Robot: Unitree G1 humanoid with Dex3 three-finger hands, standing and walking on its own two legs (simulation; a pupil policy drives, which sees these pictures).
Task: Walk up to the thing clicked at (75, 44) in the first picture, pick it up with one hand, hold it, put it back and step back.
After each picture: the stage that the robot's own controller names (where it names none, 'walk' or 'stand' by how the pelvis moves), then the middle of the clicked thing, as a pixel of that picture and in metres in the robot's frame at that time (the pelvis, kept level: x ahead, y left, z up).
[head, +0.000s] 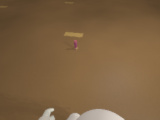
stand; (75, 45) +1.56 +0.42 -0.65
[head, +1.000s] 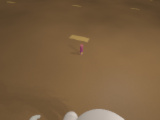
walk; (81, 49) +1.46 +0.20 -0.63
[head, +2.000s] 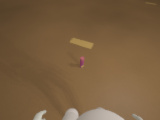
walk; (81, 62) +0.95 +0.13 -0.64
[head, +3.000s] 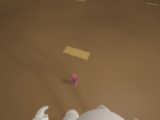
walk; (74, 79) +0.60 +0.20 -0.65
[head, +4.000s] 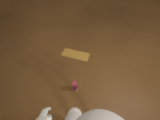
stand; (75, 86) +0.45 +0.21 -0.64
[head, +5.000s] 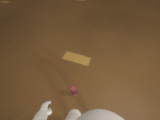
stand; (74, 91) +0.41 +0.22 -0.64
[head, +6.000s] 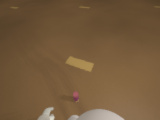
stand; (76, 97) +0.39 +0.19 -0.66
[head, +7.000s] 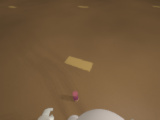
stand; (75, 96) +0.39 +0.19 -0.66
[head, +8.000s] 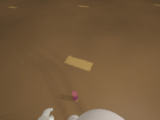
stand; (75, 96) +0.39 +0.20 -0.66
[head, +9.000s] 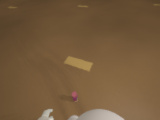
stand; (75, 97) +0.38 +0.21 -0.66
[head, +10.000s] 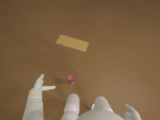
go down; (70, 80) +0.41 +0.21 -0.54
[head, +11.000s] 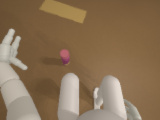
go down; (65, 58) +0.47 +0.22 -0.26
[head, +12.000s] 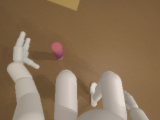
close in; (58, 52) +0.46 +0.23 -0.22
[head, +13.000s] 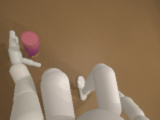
close; (31, 47) +0.46 +0.27 -0.16
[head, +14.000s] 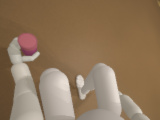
lift; (29, 49) +0.44 +0.27 -0.16
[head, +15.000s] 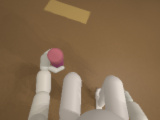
lift; (57, 62) +0.36 +0.25 -0.03
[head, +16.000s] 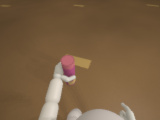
hold; (69, 72) +0.32 +0.16 +0.08
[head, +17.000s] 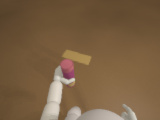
hold; (68, 75) +0.31 +0.17 +0.03
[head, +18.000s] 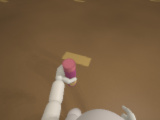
hold; (70, 74) +0.32 +0.16 +0.04
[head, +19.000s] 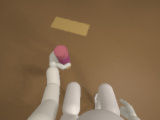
crouch; (64, 59) +0.41 +0.19 -0.04
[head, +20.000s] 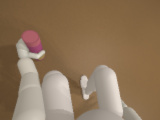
lower; (36, 48) +0.45 +0.26 -0.17
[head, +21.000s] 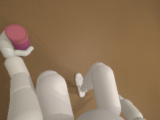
lower; (22, 44) +0.46 +0.29 -0.17
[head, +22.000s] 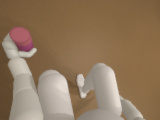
lower; (25, 46) +0.45 +0.28 -0.17
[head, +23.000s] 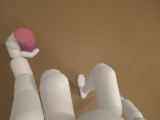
lower; (28, 46) +0.45 +0.28 -0.17
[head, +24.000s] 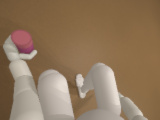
rest; (26, 48) +0.45 +0.28 -0.17
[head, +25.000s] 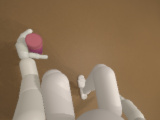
withdraw; (35, 48) +0.45 +0.26 -0.17
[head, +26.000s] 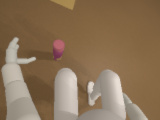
stand; (58, 51) +0.46 +0.23 -0.20
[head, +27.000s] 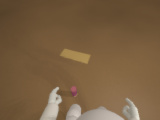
stand; (74, 92) +0.39 +0.17 -0.57
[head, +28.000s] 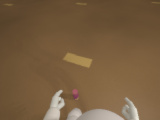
stand; (75, 95) +0.40 +0.18 -0.60
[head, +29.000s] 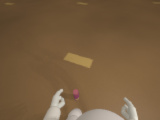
stand; (76, 95) +0.39 +0.17 -0.60
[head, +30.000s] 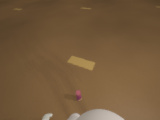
walk; (78, 95) +0.41 +0.17 -0.65
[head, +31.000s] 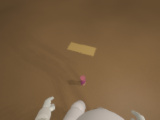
walk; (82, 80) +0.50 +0.13 -0.64
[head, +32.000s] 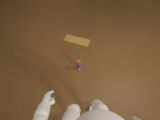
walk; (78, 65) +0.76 +0.16 -0.63
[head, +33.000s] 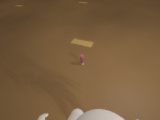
stand; (82, 60) +1.06 +0.23 -0.64
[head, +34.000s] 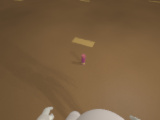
stand; (83, 59) +1.05 +0.17 -0.65
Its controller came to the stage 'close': yes
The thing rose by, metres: 0.68
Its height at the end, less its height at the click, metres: +0.00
